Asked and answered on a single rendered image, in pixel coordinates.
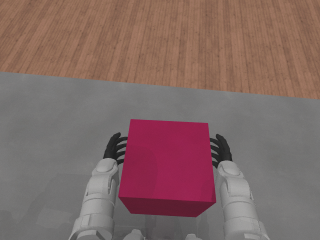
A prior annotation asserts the right robot forearm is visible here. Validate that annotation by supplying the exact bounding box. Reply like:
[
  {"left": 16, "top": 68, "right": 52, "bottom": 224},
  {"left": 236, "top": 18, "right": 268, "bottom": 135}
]
[{"left": 215, "top": 160, "right": 270, "bottom": 240}]

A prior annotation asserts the robot right hand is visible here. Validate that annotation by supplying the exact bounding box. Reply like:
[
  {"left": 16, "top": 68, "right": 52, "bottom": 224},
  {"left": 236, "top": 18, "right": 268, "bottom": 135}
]
[{"left": 209, "top": 134, "right": 233, "bottom": 169}]

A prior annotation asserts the carton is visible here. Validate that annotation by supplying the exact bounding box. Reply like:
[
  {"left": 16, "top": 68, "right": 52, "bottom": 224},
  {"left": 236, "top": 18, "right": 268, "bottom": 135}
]
[{"left": 118, "top": 119, "right": 217, "bottom": 217}]

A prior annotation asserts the robot left shin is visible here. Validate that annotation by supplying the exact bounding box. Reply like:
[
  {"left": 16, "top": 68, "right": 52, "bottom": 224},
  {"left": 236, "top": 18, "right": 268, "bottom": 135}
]
[{"left": 131, "top": 229, "right": 142, "bottom": 235}]

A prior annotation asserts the left robot forearm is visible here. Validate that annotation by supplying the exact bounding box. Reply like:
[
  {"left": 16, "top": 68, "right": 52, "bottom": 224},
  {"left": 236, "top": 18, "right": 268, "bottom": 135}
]
[{"left": 68, "top": 158, "right": 120, "bottom": 240}]

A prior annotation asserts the robot left hand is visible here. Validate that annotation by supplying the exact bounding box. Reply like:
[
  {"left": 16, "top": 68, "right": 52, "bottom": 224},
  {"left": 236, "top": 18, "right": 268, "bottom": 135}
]
[{"left": 103, "top": 132, "right": 128, "bottom": 165}]

